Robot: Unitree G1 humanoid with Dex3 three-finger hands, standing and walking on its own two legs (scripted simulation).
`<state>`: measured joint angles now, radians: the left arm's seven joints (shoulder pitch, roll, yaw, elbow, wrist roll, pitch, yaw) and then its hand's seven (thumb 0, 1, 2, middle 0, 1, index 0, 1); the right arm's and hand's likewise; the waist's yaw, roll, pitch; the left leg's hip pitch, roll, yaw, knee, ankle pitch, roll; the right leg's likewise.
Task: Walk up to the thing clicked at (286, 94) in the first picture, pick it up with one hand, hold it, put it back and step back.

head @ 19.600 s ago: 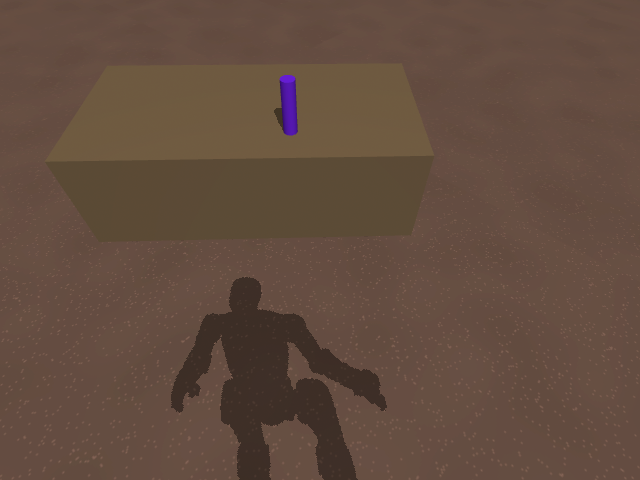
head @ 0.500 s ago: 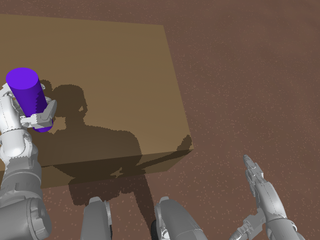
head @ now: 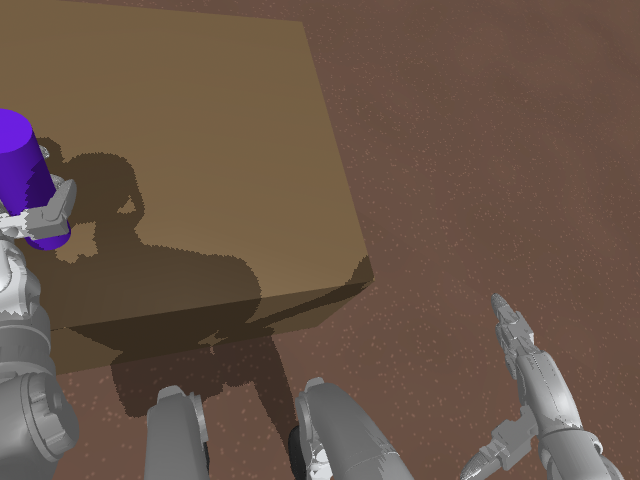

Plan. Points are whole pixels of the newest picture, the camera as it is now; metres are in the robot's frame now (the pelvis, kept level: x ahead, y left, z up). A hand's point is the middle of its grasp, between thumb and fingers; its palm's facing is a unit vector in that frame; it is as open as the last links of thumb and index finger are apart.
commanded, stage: lower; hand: left
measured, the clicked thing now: (27, 191) +0.48 +0.25 -0.02
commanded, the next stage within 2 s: loosen in 0.96 s
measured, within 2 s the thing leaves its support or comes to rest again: rests again in 1.96 s
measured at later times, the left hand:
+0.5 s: hand (52, 208) +0.49 +0.25 -0.09, palm faces +0.29 -0.96 -0.02, open 7.3 cm
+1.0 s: hand (58, 215) +0.49 +0.25 -0.11, palm faces +0.28 -0.96 -0.02, open 7.3 cm
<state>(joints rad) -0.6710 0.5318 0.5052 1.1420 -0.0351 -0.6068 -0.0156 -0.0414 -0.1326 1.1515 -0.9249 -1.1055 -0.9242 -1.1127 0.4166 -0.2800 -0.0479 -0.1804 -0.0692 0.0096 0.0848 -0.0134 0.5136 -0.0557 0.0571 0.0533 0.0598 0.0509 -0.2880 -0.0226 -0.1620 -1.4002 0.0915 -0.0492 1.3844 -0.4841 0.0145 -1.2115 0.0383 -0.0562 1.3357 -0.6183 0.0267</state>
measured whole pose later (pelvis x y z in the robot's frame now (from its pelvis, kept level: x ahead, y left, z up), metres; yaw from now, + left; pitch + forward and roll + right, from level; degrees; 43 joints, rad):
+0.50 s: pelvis +0.00 +0.00 -0.03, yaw -1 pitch +32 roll -8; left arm -0.68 0.61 0.56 1.16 -0.01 -0.63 -0.03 -0.04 -0.13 1.15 -0.92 -1.11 -0.92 -1.11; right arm 0.42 -0.30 -0.06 -0.27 -0.08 0.00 0.11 -0.01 0.50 -0.06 0.06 0.05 0.06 0.05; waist -0.34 -0.03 -0.17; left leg -1.56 0.10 -0.08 1.51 -0.52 0.01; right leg -1.36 0.05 -0.07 1.46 -0.66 0.02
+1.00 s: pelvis +0.00 +0.00 -0.04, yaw -2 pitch +33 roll -9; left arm -0.68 0.62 0.55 1.17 0.02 -0.66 0.00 -0.04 -0.13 1.15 -0.92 -1.11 -0.92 -1.12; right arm 0.43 -0.31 -0.08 -0.34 -0.08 0.01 0.12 -0.01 0.51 -0.06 0.06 0.05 0.06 0.05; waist -0.36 -0.04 -0.18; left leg -1.61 0.09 -0.08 1.56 -0.54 0.02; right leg -1.41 0.05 -0.07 1.50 -0.68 0.03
